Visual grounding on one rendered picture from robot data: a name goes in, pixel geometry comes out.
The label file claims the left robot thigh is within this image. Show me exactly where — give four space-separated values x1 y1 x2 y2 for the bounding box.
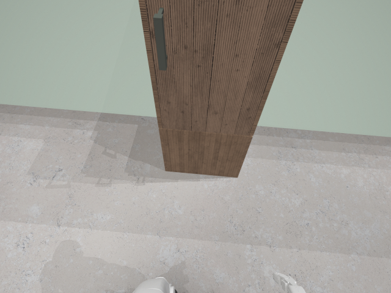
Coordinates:
133 278 175 293

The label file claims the robot right hand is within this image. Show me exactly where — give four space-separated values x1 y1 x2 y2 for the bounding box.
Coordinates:
272 272 306 293

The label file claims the cupboard door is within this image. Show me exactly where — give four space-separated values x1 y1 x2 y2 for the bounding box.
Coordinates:
145 0 297 136

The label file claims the handle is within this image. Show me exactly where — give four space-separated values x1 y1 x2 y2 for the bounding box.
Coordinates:
153 7 167 71

